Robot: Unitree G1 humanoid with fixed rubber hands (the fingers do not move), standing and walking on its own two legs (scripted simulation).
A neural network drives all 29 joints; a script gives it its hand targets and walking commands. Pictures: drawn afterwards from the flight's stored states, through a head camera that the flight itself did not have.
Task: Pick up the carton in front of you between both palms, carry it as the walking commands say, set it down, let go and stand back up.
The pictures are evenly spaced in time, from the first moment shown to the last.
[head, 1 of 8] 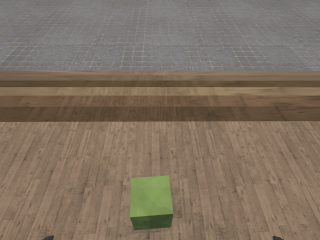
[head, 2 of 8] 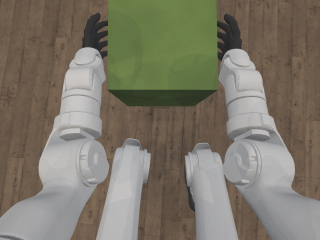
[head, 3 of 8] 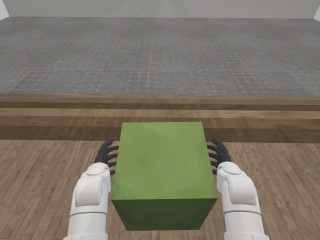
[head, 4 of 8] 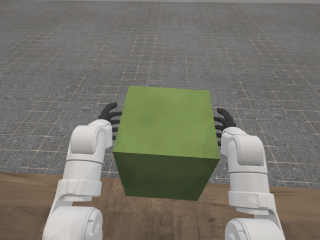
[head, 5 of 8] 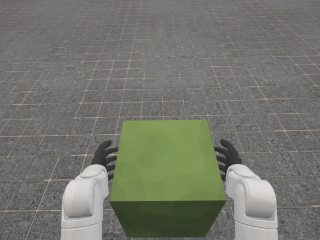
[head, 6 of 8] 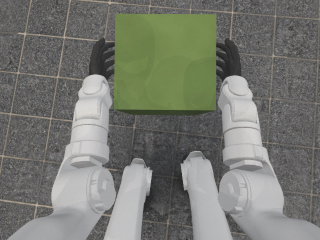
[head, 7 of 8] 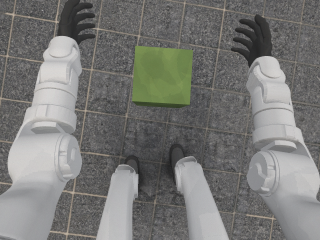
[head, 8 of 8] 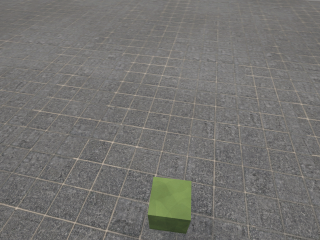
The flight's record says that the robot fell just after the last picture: no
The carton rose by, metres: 0.68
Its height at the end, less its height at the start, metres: -0.87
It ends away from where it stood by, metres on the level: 4.32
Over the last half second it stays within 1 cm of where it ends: yes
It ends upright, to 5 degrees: yes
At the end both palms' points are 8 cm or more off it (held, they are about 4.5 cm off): yes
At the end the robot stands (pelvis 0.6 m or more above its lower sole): yes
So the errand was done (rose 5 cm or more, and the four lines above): yes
